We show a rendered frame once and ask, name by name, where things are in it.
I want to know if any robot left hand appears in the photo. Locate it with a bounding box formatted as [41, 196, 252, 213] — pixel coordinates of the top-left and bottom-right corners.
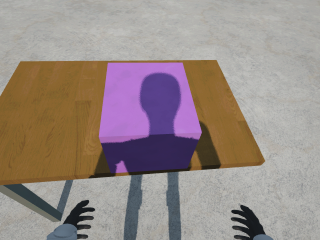
[63, 200, 95, 240]

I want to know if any robot right hand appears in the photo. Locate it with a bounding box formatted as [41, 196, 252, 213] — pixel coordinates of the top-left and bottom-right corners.
[231, 205, 266, 240]

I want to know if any carton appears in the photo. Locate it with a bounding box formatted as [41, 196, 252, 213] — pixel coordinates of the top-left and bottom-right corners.
[99, 62, 202, 173]

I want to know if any robot left forearm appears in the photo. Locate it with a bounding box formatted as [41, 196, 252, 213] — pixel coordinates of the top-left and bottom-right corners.
[46, 223, 78, 240]

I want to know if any table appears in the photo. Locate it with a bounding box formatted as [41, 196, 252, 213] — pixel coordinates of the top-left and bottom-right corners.
[0, 60, 265, 222]

